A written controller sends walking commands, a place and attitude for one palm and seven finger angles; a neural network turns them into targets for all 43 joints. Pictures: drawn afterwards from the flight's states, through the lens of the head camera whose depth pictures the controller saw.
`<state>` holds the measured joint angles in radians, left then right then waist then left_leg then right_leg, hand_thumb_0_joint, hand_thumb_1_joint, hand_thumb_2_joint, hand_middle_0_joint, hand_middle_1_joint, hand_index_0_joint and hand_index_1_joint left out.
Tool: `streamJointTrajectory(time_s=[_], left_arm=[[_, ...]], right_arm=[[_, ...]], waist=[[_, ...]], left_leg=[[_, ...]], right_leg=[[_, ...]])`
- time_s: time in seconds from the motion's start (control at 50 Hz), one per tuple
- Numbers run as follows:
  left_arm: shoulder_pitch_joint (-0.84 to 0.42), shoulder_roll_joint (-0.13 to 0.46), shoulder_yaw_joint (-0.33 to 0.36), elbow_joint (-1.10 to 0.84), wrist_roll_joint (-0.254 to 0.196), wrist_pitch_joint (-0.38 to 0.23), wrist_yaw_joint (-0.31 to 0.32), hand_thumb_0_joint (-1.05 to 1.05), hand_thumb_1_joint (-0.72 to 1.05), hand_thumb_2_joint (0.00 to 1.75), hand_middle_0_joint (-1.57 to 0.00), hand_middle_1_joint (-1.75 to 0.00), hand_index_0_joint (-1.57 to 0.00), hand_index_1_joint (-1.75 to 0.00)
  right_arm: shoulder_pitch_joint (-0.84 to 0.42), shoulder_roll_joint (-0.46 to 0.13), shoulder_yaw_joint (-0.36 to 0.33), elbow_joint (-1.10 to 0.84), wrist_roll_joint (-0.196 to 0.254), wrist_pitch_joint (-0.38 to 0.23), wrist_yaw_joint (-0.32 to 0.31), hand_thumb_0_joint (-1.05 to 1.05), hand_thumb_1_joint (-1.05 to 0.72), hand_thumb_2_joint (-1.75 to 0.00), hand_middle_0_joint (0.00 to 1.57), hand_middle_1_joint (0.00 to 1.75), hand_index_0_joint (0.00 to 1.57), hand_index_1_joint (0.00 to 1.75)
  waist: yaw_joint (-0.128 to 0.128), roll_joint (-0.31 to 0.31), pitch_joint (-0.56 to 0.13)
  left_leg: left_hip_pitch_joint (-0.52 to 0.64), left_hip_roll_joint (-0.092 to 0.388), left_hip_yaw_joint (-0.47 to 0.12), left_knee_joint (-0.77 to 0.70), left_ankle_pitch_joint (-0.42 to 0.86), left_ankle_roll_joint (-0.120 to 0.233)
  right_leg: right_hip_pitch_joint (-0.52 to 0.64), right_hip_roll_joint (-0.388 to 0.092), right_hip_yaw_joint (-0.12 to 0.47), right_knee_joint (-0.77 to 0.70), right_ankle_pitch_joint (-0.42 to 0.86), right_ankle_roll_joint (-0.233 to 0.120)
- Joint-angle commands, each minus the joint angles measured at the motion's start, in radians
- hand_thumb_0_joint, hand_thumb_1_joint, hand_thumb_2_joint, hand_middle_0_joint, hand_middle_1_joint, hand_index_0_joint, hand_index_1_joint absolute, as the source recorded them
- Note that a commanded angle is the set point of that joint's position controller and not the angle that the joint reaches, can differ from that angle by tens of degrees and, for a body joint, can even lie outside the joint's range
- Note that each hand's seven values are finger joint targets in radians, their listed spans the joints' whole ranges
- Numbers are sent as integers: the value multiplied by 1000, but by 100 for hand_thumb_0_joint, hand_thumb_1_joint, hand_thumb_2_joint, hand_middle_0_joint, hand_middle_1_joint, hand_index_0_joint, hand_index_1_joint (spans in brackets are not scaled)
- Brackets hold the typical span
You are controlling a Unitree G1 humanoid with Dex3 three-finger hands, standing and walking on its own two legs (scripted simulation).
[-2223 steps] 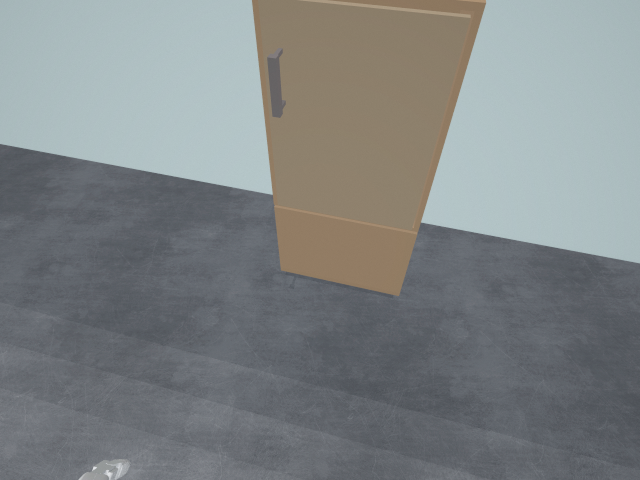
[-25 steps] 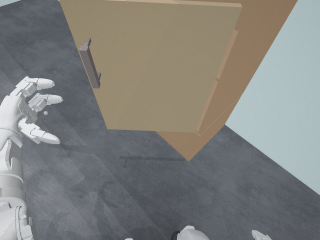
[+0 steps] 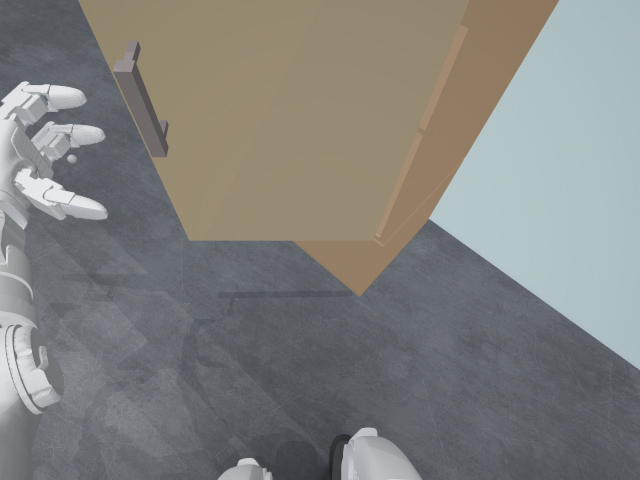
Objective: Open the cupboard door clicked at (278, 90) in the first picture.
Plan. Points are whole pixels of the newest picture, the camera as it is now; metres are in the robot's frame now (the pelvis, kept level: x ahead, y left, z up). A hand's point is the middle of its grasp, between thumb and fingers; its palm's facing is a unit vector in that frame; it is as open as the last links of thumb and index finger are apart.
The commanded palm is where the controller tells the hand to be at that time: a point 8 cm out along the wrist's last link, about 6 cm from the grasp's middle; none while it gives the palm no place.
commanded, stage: move the hooked fingers beside the handle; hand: left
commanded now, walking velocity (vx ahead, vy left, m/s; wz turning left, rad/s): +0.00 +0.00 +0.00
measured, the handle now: (147, 103) +0.58 +0.21 +0.08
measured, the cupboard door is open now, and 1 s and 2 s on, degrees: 44 44 44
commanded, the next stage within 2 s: slide the fingers in behind the handle in 1.18 s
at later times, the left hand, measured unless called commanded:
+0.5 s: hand (90, 115) +0.54 +0.26 +0.09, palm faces -0.04 -1.00 -0.03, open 14.0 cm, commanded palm +0.51 +0.31 +0.08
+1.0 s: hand (80, 129) +0.52 +0.27 +0.09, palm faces -0.04 -1.00 -0.01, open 14.0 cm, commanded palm +0.50 +0.31 +0.08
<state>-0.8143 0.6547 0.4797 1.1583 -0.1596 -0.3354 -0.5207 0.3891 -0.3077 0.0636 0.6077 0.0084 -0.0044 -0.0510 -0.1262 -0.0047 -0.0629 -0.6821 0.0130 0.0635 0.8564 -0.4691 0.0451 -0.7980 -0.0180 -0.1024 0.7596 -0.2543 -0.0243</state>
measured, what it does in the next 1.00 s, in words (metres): stands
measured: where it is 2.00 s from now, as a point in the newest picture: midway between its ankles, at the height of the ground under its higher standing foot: outside the picture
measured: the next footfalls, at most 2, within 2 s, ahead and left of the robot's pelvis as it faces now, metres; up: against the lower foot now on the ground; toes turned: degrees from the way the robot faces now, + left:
none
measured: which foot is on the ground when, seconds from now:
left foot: down 0.00-1.00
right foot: down 0.00-1.00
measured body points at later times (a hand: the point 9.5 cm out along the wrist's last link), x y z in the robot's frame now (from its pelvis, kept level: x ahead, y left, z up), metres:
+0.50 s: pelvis +0.01 +0.01 -0.01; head +0.17 +0.03 +0.41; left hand +0.54 +0.32 +0.10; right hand -0.02 -0.26 -0.10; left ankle -0.04 +0.08 -0.70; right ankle +0.06 -0.11 -0.70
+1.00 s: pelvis +0.03 +0.01 +0.00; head +0.17 +0.04 +0.42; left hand +0.52 +0.33 +0.09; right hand +0.04 -0.26 -0.10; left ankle -0.04 +0.09 -0.70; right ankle +0.06 -0.11 -0.70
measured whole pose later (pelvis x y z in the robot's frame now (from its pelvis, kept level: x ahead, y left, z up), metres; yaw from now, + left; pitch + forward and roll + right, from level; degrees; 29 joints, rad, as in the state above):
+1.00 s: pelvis +0.03 +0.01 +0.00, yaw -1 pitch +21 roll -4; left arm -0.87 0.69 0.50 1.13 -0.14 -0.30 -0.51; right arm 0.40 -0.29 0.06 0.55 -0.01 0.12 -0.01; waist -0.16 0.01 -0.09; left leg -0.74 0.03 0.04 0.89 -0.52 0.05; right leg -0.84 0.00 -0.11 0.75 -0.29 -0.01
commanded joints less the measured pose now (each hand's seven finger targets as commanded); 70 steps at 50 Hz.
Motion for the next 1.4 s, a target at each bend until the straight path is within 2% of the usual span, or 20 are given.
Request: streamJointTrajectory(time_s=[0.0,0.24,0.26,0.32,0.38,0.42,0.46,0.52,0.66,0.72,0.8,0.84,0.9,0.94,1.02,1.1,1.14,1.24,1.28,1.38], left_arm=[[-434,322,41,-174,-10,-57,9,0,-50,30,-30,-120,-30,-120],[-563,459,88,-93,37,-44,23,0,-50,30,-30,-120,-30,-120],[-550,503,116,-94,47,-43,24,0,-50,30,-30,-120,-30,-120],[-544,463,86,-88,47,-36,16,0,-50,30,-30,-120,-30,-120],[-574,464,77,-54,50,-16,12,0,-50,30,-30,-120,-30,-120],[-537,476,90,-92,52,-26,8,0,-50,30,-30,-120,-30,-120],[-496,482,114,-127,46,-28,7,0,-50,30,-30,-120,-30,-120],[-471,437,100,-147,22,-27,2,0,-50,30,-30,-120,-30,-120],[-444,476,144,-205,23,-32,14,0,-50,30,-30,-120,-30,-120],[-482,376,67,-264,6,-47,4,0,-50,30,-30,-120,-30,-120],[-485,341,42,-203,-1,-27,0,0,-50,30,-30,-120,-30,-120],[-469,361,60,-227,1,-28,0,0,-50,30,-30,-120,-30,-120],[-420,319,47,-211,-7,-22,11,0,-50,30,-30,-120,-30,-120],[-421,360,80,-242,-9,-31,16,0,-50,30,-30,-120,-30,-120],[-403,323,60,-280,-16,-38,28,0,-50,30,-30,-120,-30,-120],[-417,325,59,-253,-8,-40,34,0,-50,30,-30,-120,-30,-120],[-448,346,66,-261,-4,-51,34,0,-50,30,-30,-120,-30,-120],[-470,324,45,-223,-6,-59,27,0,-50,30,-30,-120,-30,-120],[-492,306,21,-182,-3,-51,26,0,-50,30,-30,-120,-30,-120],[-513,312,15,-146,8,-48,38,0,-50,30,-30,-120,-30,-120]], right_arm=[[157,-185,-74,-65,-2,4,-10,0,-90,-90,20,30,20,30],[228,-202,-63,-63,-15,65,-5,0,-90,-90,20,30,20,30],[232,-205,-64,-69,-19,70,-6,0,-90,-90,20,30,20,30],[248,-201,-63,-79,-20,84,-1,0,-90,-90,20,30,20,30],[256,-204,-60,-74,-19,96,4,0,-90,-90,20,30,20,30],[263,-204,-63,-87,-21,98,5,0,-90,-90,20,30,20,30],[271,-203,-74,-87,-25,104,12,0,-90,-90,20,30,20,30],[263,-199,-75,-96,-21,112,20,0,-90,-90,20,30,20,30],[255,-195,-83,-98,-24,113,29,0,-90,-90,20,30,20,30],[244,-186,-80,-98,-21,116,29,0,-90,-90,20,30,20,30],[236,-188,-81,-74,-19,117,27,0,-90,-90,20,30,20,30],[239,-188,-83,-74,-22,117,25,0,-90,-90,20,30,20,30],[226,-182,-84,-83,-21,116,32,0,-90,-90,20,30,20,30],[225,-186,-86,-90,-22,116,32,0,-90,-90,20,30,20,30],[207,-180,-85,-108,-19,116,36,0,-90,-90,20,30,20,30],[199,-179,-84,-102,-15,112,34,0,-90,-90,20,30,20,30],[197,-180,-81,-97,-17,111,30,0,-90,-90,20,30,20,30],[199,-180,-79,-86,-15,103,23,0,-90,-90,20,30,20,30],[193,-180,-74,-80,-13,101,20,0,-90,-90,20,30,20,30],[195,-184,-68,-81,-12,93,16,0,-90,-90,20,30,20,30]], waist=[[-16,136,-424],[-61,167,-479],[-46,172,-489],[-62,188,-496],[-80,167,-472],[-57,224,-513],[-48,217,-569],[-49,208,-526],[-31,211,-523],[-49,260,-527],[-65,205,-474],[-44,272,-524],[-43,203,-490],[-26,212,-512],[-20,231,-512],[-28,169,-482],[-24,229,-491],[-38,198,-497],[-56,161,-435],[-58,153,-419]], left_leg=[[91,7,-107,-114,446,-39],[59,13,-109,-73,485,-31],[50,11,-114,-69,498,-33],[87,17,-117,-57,566,-35],[43,19,-109,-55,497,-25],[94,20,-118,-54,587,-37],[148,29,-123,-40,670,-44],[141,29,-119,-44,682,-41],[148,28,-117,-44,702,-42],[237,35,-127,-38,781,-53],[208,36,-133,-43,727,-54],[260,36,-137,-34,817,-68],[229,37,-135,-36,793,-65],[230,36,-143,-39,822,-70],[233,33,-136,-42,818,-71],[169,26,-123,-52,694,-55],[203,27,-130,-52,723,-68],[189,25,-130,-49,669,-64],[133,21,-125,-58,575,-54],[64,12,-117,-71,439,-40]], right_leg=[[333,31,83,-22,238,-4],[327,44,89,-3,295,-6],[336,42,86,3,299,-7],[301,48,79,7,324,-8],[297,50,84,-2,306,-2],[295,52,75,14,328,-11],[292,56,72,15,357,-5],[287,60,67,13,373,-9],[319,61,69,13,400,-8],[261,67,60,10,393,-10],[242,65,54,-1,353,-3],[236,63,52,10,381,-9],[245,64,49,5,376,-6],[269,63,49,18,399,-13],[277,63,51,19,401,-17],[304,59,60,10,372,-7],[283,59,57,15,363,-12],[277,59,60,11,334,-8],[269,58,60,2,296,-5],[279,52,69,-4,238,-8]])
